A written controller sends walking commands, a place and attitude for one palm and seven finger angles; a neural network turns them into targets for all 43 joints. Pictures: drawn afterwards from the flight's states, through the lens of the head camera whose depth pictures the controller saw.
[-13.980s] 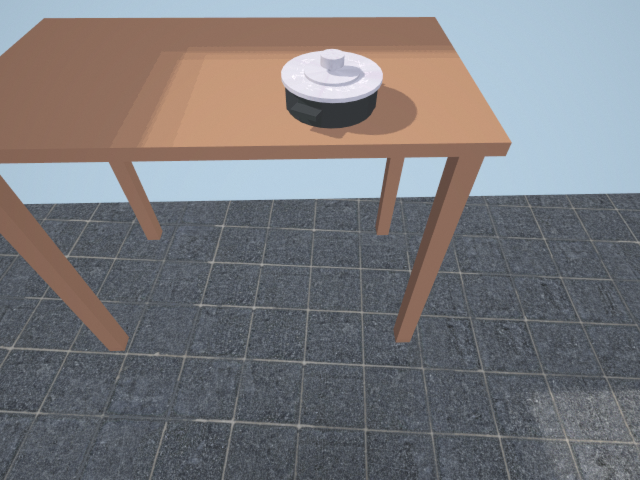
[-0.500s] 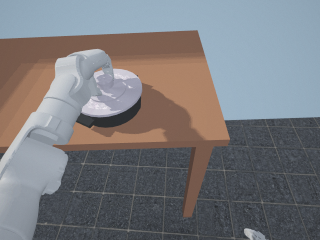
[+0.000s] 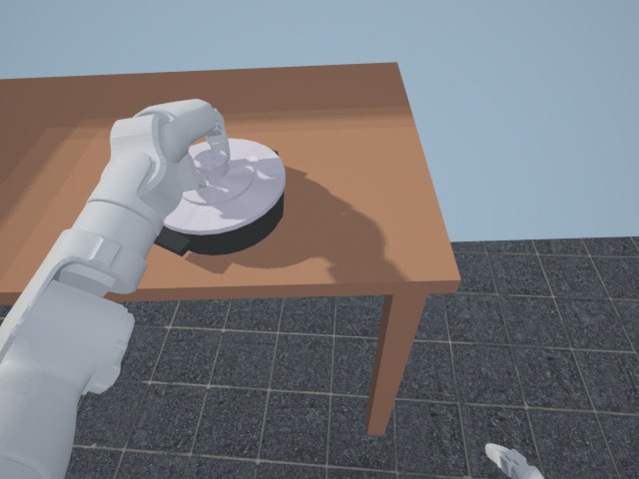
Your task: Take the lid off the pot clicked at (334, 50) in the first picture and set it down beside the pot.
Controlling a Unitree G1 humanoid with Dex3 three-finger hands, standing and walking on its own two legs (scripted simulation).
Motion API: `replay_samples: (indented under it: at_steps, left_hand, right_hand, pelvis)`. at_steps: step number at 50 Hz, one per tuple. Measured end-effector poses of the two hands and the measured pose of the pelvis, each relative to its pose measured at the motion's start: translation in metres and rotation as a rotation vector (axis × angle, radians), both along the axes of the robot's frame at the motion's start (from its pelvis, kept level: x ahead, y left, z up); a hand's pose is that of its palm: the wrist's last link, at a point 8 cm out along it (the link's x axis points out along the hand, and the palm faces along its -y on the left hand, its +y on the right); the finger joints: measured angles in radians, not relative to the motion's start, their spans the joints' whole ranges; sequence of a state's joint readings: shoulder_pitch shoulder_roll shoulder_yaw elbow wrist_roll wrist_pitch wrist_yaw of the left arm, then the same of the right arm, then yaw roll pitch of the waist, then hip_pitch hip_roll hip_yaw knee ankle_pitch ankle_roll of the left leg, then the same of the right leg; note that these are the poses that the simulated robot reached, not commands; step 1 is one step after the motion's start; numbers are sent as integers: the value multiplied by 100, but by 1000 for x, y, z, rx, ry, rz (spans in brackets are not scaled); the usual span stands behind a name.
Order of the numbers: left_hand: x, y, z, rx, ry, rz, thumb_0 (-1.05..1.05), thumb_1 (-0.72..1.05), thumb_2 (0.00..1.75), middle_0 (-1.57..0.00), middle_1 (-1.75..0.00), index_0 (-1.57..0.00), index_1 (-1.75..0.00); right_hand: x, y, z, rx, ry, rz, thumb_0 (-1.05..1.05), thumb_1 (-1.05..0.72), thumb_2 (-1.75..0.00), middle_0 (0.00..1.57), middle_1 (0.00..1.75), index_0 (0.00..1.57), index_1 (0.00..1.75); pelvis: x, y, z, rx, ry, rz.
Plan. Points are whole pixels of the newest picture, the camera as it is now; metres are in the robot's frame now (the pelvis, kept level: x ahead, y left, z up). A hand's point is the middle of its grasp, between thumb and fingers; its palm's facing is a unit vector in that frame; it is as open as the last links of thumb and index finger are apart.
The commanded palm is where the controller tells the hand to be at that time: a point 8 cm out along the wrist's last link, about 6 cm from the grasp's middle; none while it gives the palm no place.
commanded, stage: close the fingers and squeeze the knob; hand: left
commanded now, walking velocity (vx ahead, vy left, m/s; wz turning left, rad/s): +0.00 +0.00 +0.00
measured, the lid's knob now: (211, 164) +0.47 +0.15 +0.16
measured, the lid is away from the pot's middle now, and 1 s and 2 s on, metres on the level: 0.01 0.01 0.01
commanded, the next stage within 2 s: lift the lid straight up in 0.38 s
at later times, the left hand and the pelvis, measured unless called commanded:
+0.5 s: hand (191, 172) +0.44 +0.17 +0.17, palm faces -0.36 -0.10 -0.93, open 7.9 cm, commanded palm +0.42 +0.17 +0.23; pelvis -0.01 +0.00 +0.00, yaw +0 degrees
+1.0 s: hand (192, 160) +0.44 +0.16 +0.19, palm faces -0.36 -0.11 -0.92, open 7.7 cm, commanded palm +0.43 +0.17 +0.27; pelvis -0.01 +0.00 +0.00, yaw +0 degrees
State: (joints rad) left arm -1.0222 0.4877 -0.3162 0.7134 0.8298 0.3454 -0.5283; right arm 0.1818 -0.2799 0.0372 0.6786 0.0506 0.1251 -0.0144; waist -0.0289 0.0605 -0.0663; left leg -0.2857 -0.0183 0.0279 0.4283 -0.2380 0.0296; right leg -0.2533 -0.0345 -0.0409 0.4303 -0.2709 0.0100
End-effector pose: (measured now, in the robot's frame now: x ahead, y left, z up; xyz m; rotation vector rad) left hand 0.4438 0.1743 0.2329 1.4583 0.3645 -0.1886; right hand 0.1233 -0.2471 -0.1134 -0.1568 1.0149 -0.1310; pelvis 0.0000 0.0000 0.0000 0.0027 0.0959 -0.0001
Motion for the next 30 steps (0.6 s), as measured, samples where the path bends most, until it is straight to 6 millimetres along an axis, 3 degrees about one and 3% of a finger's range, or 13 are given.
replay_samples:
  at_steps: [13,30]
  left_hand:
    - [-2,0,0,-3,5,0,3,31,85,-65,-107,-51,-91]
    - [-8,-3,-1,3,29,0,6,42,86,-85,-117,-43,-88]
  right_hand:
    - [-5,-1,1,-7,7,-5,1,-91,-90,20,30,20,30]
    - [-20,-2,-3,-12,32,-12,1,-91,-90,20,30,20,30]
  pelvis:
    - [-3,0,0,-1,-6,1]
    - [-7,0,0,-1,-13,4]
